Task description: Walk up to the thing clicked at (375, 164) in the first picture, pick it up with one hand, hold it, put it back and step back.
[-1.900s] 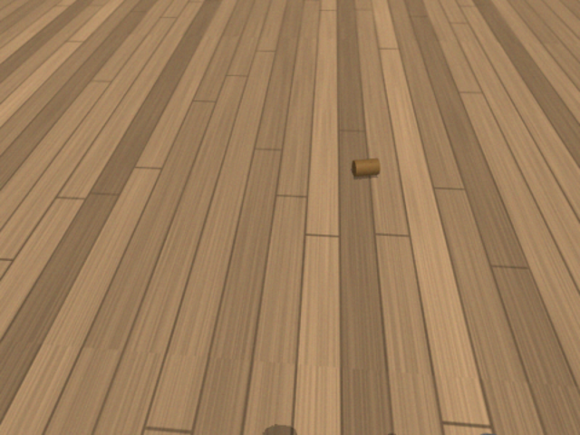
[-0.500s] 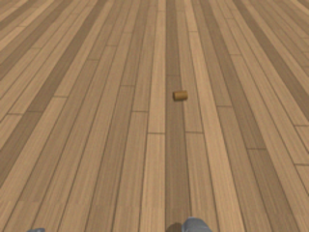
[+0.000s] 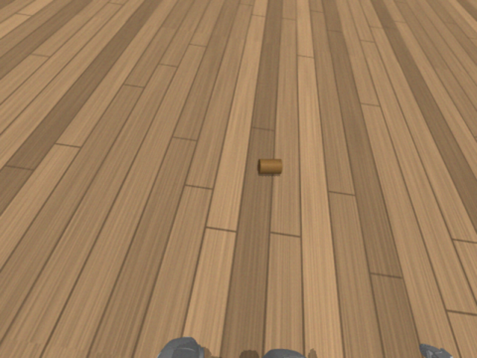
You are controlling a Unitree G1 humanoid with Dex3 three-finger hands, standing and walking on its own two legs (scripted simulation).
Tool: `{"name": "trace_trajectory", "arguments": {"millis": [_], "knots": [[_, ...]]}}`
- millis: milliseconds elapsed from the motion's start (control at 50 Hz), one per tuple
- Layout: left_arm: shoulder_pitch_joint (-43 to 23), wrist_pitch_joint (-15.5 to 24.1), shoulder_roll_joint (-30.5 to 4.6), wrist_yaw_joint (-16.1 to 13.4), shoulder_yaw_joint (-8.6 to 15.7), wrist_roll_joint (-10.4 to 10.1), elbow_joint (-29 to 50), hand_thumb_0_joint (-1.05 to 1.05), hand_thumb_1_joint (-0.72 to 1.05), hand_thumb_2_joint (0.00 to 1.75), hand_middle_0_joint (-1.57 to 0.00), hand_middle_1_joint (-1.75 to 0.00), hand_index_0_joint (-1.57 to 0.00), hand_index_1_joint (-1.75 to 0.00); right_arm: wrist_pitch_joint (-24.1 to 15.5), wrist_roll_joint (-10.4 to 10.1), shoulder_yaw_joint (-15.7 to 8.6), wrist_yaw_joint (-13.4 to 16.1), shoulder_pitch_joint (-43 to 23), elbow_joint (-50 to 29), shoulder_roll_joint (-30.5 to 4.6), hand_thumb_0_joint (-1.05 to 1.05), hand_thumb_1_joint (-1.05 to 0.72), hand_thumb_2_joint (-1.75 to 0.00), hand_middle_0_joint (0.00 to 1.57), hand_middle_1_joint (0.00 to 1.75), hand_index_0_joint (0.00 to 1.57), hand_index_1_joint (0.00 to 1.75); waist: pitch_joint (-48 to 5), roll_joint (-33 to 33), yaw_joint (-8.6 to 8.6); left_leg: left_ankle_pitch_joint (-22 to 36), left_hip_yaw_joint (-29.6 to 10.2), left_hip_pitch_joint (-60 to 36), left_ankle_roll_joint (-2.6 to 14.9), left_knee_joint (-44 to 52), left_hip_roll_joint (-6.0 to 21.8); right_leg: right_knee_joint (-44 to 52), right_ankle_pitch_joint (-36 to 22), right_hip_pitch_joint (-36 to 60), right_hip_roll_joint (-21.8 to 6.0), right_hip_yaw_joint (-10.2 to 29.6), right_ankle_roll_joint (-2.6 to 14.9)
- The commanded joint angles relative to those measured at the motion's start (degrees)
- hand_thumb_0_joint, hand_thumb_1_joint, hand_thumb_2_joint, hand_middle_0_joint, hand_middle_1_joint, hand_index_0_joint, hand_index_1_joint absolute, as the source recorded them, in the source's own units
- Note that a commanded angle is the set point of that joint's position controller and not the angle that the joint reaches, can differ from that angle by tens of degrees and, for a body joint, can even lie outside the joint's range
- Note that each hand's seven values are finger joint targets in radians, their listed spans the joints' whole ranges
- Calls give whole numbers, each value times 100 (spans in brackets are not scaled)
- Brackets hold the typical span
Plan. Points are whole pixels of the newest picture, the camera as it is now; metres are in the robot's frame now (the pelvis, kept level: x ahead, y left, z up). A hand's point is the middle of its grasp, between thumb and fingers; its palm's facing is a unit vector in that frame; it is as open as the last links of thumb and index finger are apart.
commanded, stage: walk up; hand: left
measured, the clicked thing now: (269, 166) +1.11 -0.20 -0.71
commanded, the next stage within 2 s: none
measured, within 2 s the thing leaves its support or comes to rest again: neither
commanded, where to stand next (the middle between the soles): +0.75 -0.48 m, yaw +6 degrees
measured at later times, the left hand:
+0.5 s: hand (199, 249) +0.32 +0.10 -0.10, palm faces +0.00 -0.93 -0.36, open 7.3 cm
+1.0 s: hand (239, 222) +0.42 +0.01 -0.15, palm faces -0.04 -0.96 -0.27, open 7.4 cm
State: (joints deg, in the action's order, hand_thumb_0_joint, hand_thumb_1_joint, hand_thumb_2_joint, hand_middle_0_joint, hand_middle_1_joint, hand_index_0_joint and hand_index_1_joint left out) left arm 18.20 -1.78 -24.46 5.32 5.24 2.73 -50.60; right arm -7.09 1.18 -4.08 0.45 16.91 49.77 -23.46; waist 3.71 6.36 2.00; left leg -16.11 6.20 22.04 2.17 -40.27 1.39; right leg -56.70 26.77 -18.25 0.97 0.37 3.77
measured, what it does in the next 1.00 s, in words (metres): walks ahead: right foot, then left foot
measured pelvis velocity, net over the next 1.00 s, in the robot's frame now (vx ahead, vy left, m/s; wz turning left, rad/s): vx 0.39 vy -0.25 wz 0.00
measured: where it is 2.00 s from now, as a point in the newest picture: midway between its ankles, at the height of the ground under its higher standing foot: (338, 244)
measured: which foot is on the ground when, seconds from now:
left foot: down 0.00-0.38, up 0.40-0.82, down 0.84-1.00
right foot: up 0.00-0.32, down 0.34-0.86, up 0.88-1.00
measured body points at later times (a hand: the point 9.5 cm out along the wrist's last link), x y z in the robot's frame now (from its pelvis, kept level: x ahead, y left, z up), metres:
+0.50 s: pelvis +0.20 -0.17 +0.01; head +0.21 -0.19 +0.46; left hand +0.32 +0.15 -0.08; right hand +0.24 -0.51 -0.11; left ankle +0.17 +0.02 -0.62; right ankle +0.26 -0.27 -0.71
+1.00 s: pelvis +0.39 -0.25 +0.01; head +0.41 -0.21 +0.46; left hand +0.42 +0.06 -0.13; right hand +0.47 -0.58 -0.06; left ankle +0.44 -0.13 -0.71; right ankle +0.35 -0.37 -0.63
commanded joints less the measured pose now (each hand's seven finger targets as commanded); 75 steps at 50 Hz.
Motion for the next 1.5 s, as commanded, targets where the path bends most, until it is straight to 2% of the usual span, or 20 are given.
{"name": "trace_trajectory", "arguments": {"millis": [0,140,300,340,360,380,500,700,800,820,840,880,960,1060,1240,1260,1280,1320,1380,1480], "knots": [[-194,229,-1434,-19,410,-30,624,0,90,90,-20,-30,-20,-30,-88,-106,-500,190,330,-403,-1785,0,-90,-90,20,30,20,30,-45,-980,-255,-1708,-3382,-1623,977,2644,2062,-1076,-511,-2248,-551,894,-213],[-850,181,-945,155,324,-105,871,0,90,90,-20,-30,-20,-30,-211,-83,-455,146,666,-278,-1873,0,-90,-90,20,30,20,30,199,-1504,-336,2285,-1062,-1350,993,2004,1541,387,-1112,-1880,-889,271,-437],[-420,159,-1093,205,509,-188,630,0,90,90,-20,-30,-20,-30,-45,-65,-429,194,145,-431,-2002,0,-90,-90,20,30,20,30,-623,-1255,298,2056,-438,-378,512,581,1335,1997,-1640,1004,-387,-614,-111],[811,271,-1756,49,798,-80,304,0,90,90,-20,-30,-20,-30,9,-86,-166,203,647,-444,-1236,0,-90,-90,20,30,20,30,-1116,1046,890,707,-53,1035,150,-2618,364,2948,-215,2519,-934,712,177],[593,316,-2148,-22,789,-132,482,0,90,90,-20,-30,-20,-30,27,-183,-74,249,818,-572,-1067,0,-90,-90,20,30,20,30,-872,1888,624,-1418,-250,2224,39,-3239,-255,4073,332,2464,-2105,3003,503],[129,300,-2187,-63,796,-219,611,0,90,90,-20,-30,-20,-30,81,-97,-208,306,657,-487,-1540,0,-90,-90,20,30,20,30,-736,1310,495,-1371,-566,2254,75,-3800,148,4289,809,2176,-2375,3482,907],[-674,438,-1300,-130,470,-176,871,0,90,90,-20,-30,-20,-30,175,-127,-227,72,1024,92,-1401,0,-90,-90,20,30,20,30,39,381,-141,277,-597,960,11,-2507,505,4238,-276,-43,-1106,799,424],[282,391,-1105,-99,367,-65,1100,0,90,90,-20,-30,-20,-30,102,-99,-161,56,-124,-335,-1219,0,-90,-90,20,30,20,30,126,-249,405,434,-373,1141,-138,59,332,4025,-1791,1305,-1388,768,444],[-55,315,-1095,-146,286,-83,1304,0,90,90,-20,-30,-20,-30,39,-96,-238,224,1127,-127,-1205,0,-90,-90,20,30,20,30,-459,-655,-434,772,-67,-1641,191,1054,-93,1953,-3972,253,-905,-23,119],[134,332,-800,-156,203,-93,1394,0,90,90,-20,-30,-20,-30,17,-44,-368,293,1674,-45,-1606,0,-90,-90,20,30,20,30,-796,-1365,-697,422,-1125,-2847,536,1311,621,624,-3111,-769,-516,-200,-161],[408,326,-505,-174,153,-109,1423,0,90,90,-20,-30,-20,-30,33,22,-512,369,1984,-143,-2052,0,-90,-90,20,30,20,30,-1259,-2376,-717,432,-3767,-3930,1200,1576,2361,-753,422,-2189,117,-271,-480],[312,152,-1496,-235,361,-34,1228,0,90,90,-20,-30,-20,-30,77,-238,-618,443,1337,-365,-2198,0,-90,-90,20,30,20,30,-997,-1003,-609,-440,-4797,-3114,1875,2143,3090,-1937,441,-2509,-273,786,-412],[336,109,-1147,-128,366,-134,992,0,90,90,-20,-30,-20,-30,-8,-177,-313,393,631,-481,-1629,0,-90,-90,20,30,20,30,-33,-696,-169,1703,-1740,-1038,1032,1991,1772,-1586,-418,-1494,-417,855,-349],[126,21,-854,70,313,-172,1004,0,90,90,-20,-30,-20,-30,-112,-49,-354,271,307,-535,-1851,0,-90,-90,20,30,20,30,312,-1572,-59,1468,-660,-416,957,2054,1330,-61,-1032,-1291,-735,265,-457],[361,129,-1297,93,579,-61,613,0,90,90,-20,-30,-20,-30,94,14,-355,230,103,-499,-1775,0,-90,-90,20,30,20,30,-561,-781,325,-603,-381,370,531,122,1103,2009,-835,1126,-393,-476,-257],[766,197,-1625,27,709,10,492,0,90,90,-20,-30,-20,-30,150,15,-213,240,438,-447,-1323,0,-90,-90,20,30,20,30,-661,556,539,-765,-15,985,334,-1484,678,2656,60,1711,-580,123,-123],[900,270,-2037,-59,744,35,607,0,90,90,-20,-30,-20,-30,176,-64,-36,264,507,-547,-867,0,-90,-90,20,30,20,30,-364,1769,637,-1809,-306,2071,64,-2770,-91,3784,766,1635,-1675,2250,112],[254,272,-2204,-130,703,-110,882,0,90,90,-20,-30,-20,-30,192,-85,-222,353,137,-519,-1528,0,-90,-90,20,30,20,30,-149,1375,418,-1550,-734,2292,44,-3368,225,4416,412,1119,-2301,3342,909],[-221,333,-1557,-231,494,-151,939,0,90,90,-20,-30,-20,-30,155,-211,-231,250,670,-29,-1534,0,-90,-90,20,30,20,30,-36,643,-8,-786,-884,1613,33,-2749,441,3584,-1103,682,-1540,1422,713],[-66,421,-1268,-235,327,-103,1064,0,90,90,-20,-30,-20,-30,133,-83,-168,100,458,-69,-1270,0,-90,-90,20,30,20,30,-12,408,96,-581,-391,1097,-58,-1281,259,3733,-1425,446,-1447,856,1050]]}}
